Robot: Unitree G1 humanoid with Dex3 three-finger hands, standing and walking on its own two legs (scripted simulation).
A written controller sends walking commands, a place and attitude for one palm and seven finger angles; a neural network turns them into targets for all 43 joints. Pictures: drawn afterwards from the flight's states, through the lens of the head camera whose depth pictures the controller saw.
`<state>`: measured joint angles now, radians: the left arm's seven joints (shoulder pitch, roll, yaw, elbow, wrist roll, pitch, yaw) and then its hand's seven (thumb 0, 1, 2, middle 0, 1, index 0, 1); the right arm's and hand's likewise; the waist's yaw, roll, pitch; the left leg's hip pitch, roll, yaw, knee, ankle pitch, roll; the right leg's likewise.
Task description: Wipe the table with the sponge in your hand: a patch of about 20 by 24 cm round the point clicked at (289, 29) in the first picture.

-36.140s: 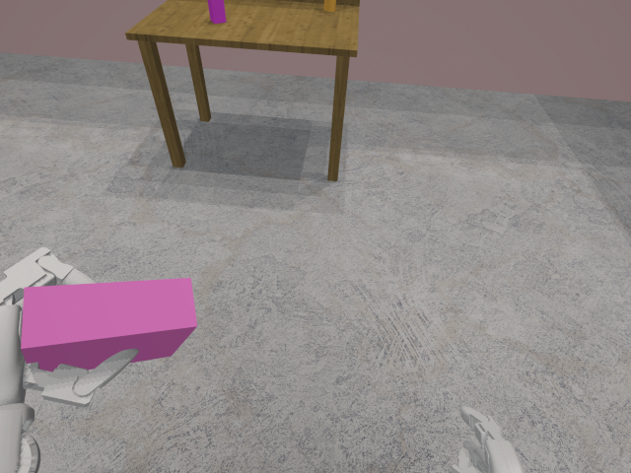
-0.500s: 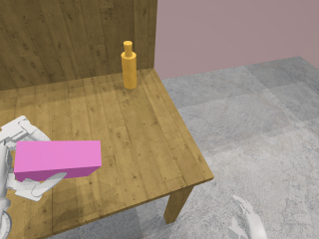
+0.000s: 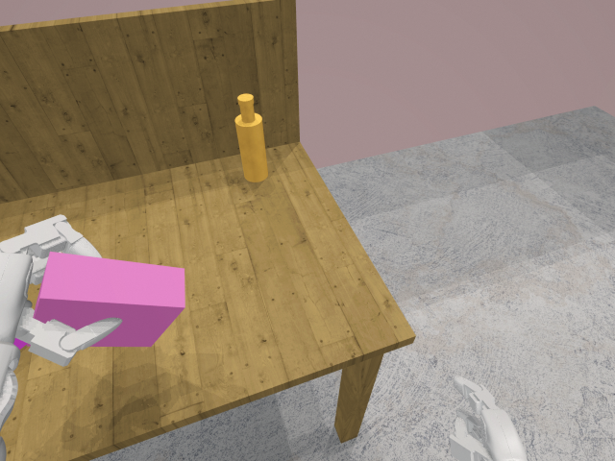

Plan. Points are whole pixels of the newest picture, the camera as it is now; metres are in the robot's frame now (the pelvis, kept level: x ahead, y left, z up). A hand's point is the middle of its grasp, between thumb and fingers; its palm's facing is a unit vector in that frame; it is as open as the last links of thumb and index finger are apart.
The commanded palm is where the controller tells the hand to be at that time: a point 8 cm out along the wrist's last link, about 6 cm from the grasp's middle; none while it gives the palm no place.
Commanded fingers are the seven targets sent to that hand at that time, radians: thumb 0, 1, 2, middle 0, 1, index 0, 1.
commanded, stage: turn the palm down, sponge in hand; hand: left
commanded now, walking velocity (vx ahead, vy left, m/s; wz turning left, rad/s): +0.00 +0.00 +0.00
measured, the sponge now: (129, 307) +0.25 +0.23 +0.11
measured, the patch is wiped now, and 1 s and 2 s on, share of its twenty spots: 0.00 0.00 0.00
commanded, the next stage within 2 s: move the sponge above the wiping area in 1.96 s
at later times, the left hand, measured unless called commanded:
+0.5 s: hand (132, 321) +0.23 +0.21 +0.13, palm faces +0.12 -0.55 -0.83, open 9.2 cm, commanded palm +0.19 +0.25 +0.17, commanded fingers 0.00 0.10 1.30 -1.20 -1.60 -1.20 -1.60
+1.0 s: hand (113, 314) +0.23 +0.23 +0.13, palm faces +0.22 -0.27 -0.94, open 9.1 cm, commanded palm +0.20 +0.25 +0.17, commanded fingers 0.00 0.10 1.30 -1.20 -1.60 -1.20 -1.60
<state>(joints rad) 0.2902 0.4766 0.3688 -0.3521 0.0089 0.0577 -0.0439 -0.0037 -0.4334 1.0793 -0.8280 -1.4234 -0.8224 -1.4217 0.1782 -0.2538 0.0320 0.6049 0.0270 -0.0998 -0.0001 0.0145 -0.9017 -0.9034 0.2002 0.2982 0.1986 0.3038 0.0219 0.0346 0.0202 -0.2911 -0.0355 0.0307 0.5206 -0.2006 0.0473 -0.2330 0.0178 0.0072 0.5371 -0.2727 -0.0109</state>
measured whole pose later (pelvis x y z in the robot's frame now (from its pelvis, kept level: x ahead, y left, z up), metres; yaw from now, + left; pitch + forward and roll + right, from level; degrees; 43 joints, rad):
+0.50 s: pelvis +0.01 -0.06 -0.01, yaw +2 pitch +0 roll +0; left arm 0.36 0.59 0.29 -0.33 0.24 -0.03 -0.07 0.00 -0.44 1.08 -0.83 -1.42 -0.83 -1.42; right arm 0.15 -0.25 0.01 0.59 0.01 -0.04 -0.09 0.01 -0.90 -0.90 0.20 0.30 0.20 0.30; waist 0.05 0.06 0.00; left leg -0.37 0.02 -0.03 0.64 -0.27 -0.01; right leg -0.30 0.08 -0.06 0.64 -0.35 -0.09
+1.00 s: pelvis +0.02 -0.04 -0.01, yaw +1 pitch +1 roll +0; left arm 0.37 0.61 0.18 -0.37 0.53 0.08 0.11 0.00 -0.44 1.08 -0.84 -1.42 -0.83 -1.42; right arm 0.14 -0.25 0.00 0.58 0.04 0.02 -0.10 0.01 -0.90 -0.90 0.20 0.30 0.20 0.30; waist 0.07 0.07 -0.05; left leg -0.39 0.01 -0.02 0.68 -0.30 -0.02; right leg -0.32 0.07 -0.04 0.67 -0.37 -0.08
